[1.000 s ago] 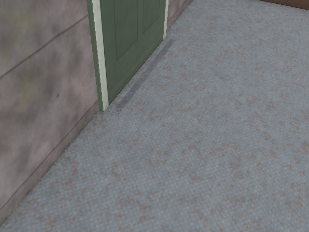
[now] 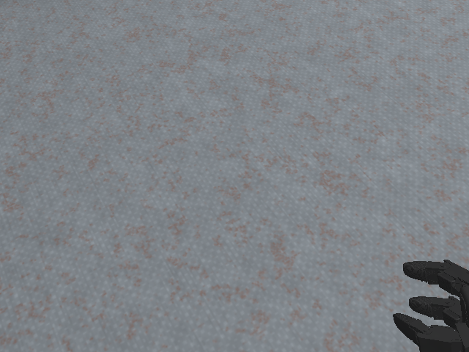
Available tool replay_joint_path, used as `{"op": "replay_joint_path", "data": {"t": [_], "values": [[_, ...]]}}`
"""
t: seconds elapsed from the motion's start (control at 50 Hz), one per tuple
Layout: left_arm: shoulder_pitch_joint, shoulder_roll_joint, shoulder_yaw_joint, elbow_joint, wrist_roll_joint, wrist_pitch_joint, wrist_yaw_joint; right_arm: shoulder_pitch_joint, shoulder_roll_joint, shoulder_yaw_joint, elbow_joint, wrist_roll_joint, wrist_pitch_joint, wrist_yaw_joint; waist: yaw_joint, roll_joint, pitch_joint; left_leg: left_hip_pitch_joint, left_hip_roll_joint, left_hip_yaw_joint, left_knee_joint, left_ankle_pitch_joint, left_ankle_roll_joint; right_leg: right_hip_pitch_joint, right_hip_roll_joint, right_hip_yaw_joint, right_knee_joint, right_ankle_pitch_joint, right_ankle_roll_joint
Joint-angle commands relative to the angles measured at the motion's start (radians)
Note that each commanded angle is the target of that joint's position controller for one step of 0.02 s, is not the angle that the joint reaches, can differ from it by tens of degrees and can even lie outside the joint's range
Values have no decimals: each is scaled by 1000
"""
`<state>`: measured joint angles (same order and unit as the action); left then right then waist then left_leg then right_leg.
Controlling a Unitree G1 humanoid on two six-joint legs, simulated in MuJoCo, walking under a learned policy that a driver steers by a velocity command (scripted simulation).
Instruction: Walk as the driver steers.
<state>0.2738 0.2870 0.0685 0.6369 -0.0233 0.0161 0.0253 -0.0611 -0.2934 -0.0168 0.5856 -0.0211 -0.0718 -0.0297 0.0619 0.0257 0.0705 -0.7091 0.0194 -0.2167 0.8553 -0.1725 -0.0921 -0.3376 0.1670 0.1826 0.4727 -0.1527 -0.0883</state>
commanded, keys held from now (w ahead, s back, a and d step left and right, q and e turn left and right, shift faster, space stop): e+shift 0.06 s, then shift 0.94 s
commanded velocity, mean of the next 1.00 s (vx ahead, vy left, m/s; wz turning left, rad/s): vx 0.05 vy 0.00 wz -0.29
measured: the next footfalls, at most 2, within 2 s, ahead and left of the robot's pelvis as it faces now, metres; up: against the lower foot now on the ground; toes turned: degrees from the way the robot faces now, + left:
left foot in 0.12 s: +0.25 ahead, +0.15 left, +0.00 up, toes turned -17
right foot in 0.48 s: +0.10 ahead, -0.05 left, +0.00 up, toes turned -11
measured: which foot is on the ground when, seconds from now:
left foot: up 0.00-0.10, down 0.12-1.00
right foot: down 0.00-0.12, up 0.14-0.46, down 0.48-1.00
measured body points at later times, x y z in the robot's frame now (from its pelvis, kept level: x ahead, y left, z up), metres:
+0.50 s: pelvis +0.11 +0.06 +0.00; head +0.12 +0.06 +0.44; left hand +0.32 +0.25 -0.11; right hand +0.17 -0.20 -0.12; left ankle +0.22 +0.16 -0.74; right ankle +0.06 -0.04 -0.74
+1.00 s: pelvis +0.13 +0.04 +0.00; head +0.14 +0.04 +0.45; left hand +0.29 +0.26 -0.12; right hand +0.18 -0.24 -0.13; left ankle +0.22 +0.16 -0.74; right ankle +0.06 -0.05 -0.74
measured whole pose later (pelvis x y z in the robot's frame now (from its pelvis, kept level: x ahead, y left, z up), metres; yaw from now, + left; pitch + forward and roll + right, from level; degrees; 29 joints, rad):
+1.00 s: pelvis +0.13 +0.04 +0.00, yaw -14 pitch -1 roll +0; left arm 0.26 0.21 0.03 0.76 0.01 0.01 0.02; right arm 0.15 -0.25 -0.02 0.91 -0.01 -0.01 -0.04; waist -0.01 0.00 0.04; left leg -0.27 0.00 -0.05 0.44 -0.16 -0.03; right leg -0.12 0.05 0.05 0.45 -0.32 -0.04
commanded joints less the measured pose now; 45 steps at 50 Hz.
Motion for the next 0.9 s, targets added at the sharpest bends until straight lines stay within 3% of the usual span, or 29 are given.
{"op": "replay_joint_path", "data": {"t": [0.02, 0.06, 0.1, 0.12, 0.14, 0.16, 0.18, 0.2, 0.22, 0.24, 0.28, 0.3, 0.34, 0.38, 0.42, 0.46, 0.48, 0.5, 0.52, 0.54, 0.56, 0.58, 0.6, 0.66, 0.74, 0.9], "values": [[-110, 142, 45, -97, -5, 12, 16, 93, -54, -17, -20, 18, 17, 6, -70, -118, -226, 339, -107, 115, -182, 164, -8, -83, -120, 165, -37, 283, -99], [-92, 120, 42, -100, -1, 13, 19, 89, -107, -47, -20, 27, 20, -2, -67, -175, -208, 382, -101, 62, -270, 144, -15, -38, -131, 272, 5, 132, -70], [-127, 78, 31, -112, -2, 6, 28, 192, -122, -65, 23, 21, 5, -3, -120, -200, -203, 471, -42, 52, -408, 256, 19, 9, -131, 281, 137, 56, -24], [-67, 2, 10, -104, 5, 3, 22, 236, -130, -67, 43, 3, -2, -3, -103, -92, -244, 611, 75, 2, -438, 374, 64, -33, -63, 195, 340, -174, 18], [107, -67, -7, -84, 7, 5, 22, 199, -151, -60, 18, -32, 7, -4, -3, 185, -244, 764, 293, -259, -421, 757, 195, -243, 87, 101, 612, -597, 78], [218, 56, 12, -88, -5, 5, 8, 178, -175, -68, 4, -38, 16, -4, 60, 338, -344, 755, 467, -569, -503, 525, 350, -301, 17, 74, 775, -556, 121], [115, 157, 40, -54, -7, 15, 14, 105, -100, -58, -38, -23, 24, -8, 4, 206, -277, 662, 384, -493, -519, 292, 356, -299, -43, 51, 863, -457, 148], [1, 170, 42, -61, 0, 35, 24, 89, -49, -38, -44, -15, 40, -10, -29, 99, -219, 570, 298, -329, -510, 166, 308, -294, -61, 19, 897, -368, 153], [-36, 133, 30, -67, 12, 52, 31, 98, -35, -26, -40, -3, 53, -13, -38, 49, -194, 499, 244, -249, -521, 112, 280, -264, -58, 2, 923, -331, 158], [-49, 93, 16, -80, 17, 56, 28, 98, -50, -25, -25, 3, 63, -19, -32, 52, -169, 447, 211, -194, -536, 101, 271, -242, -56, -19, 915, -292, 161], [-49, 31, -10, -87, 10, 48, 18, 130, -53, -23, -1, 1, 74, -28, -30, 86, -175, 441, 139, -80, -555, 109, 253, -194, -56, -76, 791, -264, 162], [-48, 13, -19, -86, 9, 45, 13, 139, -29, -12, 6, 10, 78, -24, -28, 99, -201, 465, 127, -54, -549, 100, 256, -167, -71, -84, 693, -273, 162], [-67, -2, -30, -81, 14, 39, 7, 150, -34, -14, 20, 19, 80, -18, -41, 136, -212, 482, 130, -43, -563, 60, 275, -83, -110, -113, 485, -307, 158], [-96, 4, -33, -76, 19, 32, -1, 203, -68, -24, 46, 24, 81, -12, -73, 176, -200, 504, 160, -75, -570, 13, 302, -17, -134, -129, 312, -326, 140], [-85, 27, -25, -54, 15, 29, -6, 239, -89, -29, 65, 28, 83, -9, -80, 177, -179, 502, 182, -101, -564, -17, 311, 44, -133, -146, 162, -248, 114], [-45, 18, -24, -21, 20, 29, -13, 260, -90, -28, 81, 41, 83, -9, -52, 151, -149, 434, 167, -86, -557, -30, 272, 157, -121, -168, -38, -102, 61], [-52, 40, -21, -24, 35, 28, -14, 279, -89, -27, 92, 44, 78, -8, -57, 126, -143, 385, 154, -67, -540, -42, 227, 210, -150, -132, -57, -63, 30], [-51, 69, -19, -35, 52, 28, -13, 270, -67, -20, 88, 35, 67, -4, -61, 53, -154, 320, 119, -17, -478, -47, 176, 267, -236, -48, -67, -9, -6], [-71, 97, -10, -14, 59, 23, -17, 267, -20, -12, 70, 24, 55, 0, -99, -180, -162, 347, 3, 138, -429, -86, 120, 158, -316, 49, -98, -41, -70], [-116, 21, -30, -31, 62, 9, -25, 220, -44, -17, 80, 7, 51, -1, -78, -178, -122, 417, -1, 146, -408, -68, 81, 55, -343, 87, -161, -126, -91], [-140, -18, -44, -27, 67, -4, -28, 203, -42, -19, 90, 2, 52, 2, -86, -160, -97, 459, 3, 135, -421, -15, 76, 23, -320, 69, -173, -173, -62], [-134, -3, -39, -19, 64, -13, -28, 207, -27, -16, 107, 0, 55, 1, -87, -157, -88, 490, 4, 138, -426, 21, 74, 14, -286, 41, -164, -188, -32], [-121, 3, -35, -11, 55, -20, -24, 220, -42, -23, 117, -12, 54, -2, -84, -151, -70, 496, 8, 134, -434, 35, 71, 16, -269, 27, -157, -183, -13], [-75, 18, -33, 7, 48, -25, -12, 225, -44, -26, 145, 4, 46, -1, -79, -93, -49, 497, 15, 125, -452, 44, 86, 33, -250, 12, -147, -131, 2], [-51, 19, -30, 21, 40, -23, -5, 226, -49, -27, 186, 5, 43, 1, -76, -57, -59, 511, 18, 126, -461, 71, 84, 75, -239, -1, -132, -49, -1], [-9, 20, -19, 55, 33, -17, -2, 209, -64, -25, 253, 12, 45, -6, -72, -35, -88, 531, 21, 131, -451, 124, 94, 146, -214, -37, -101, 114, 13]]}}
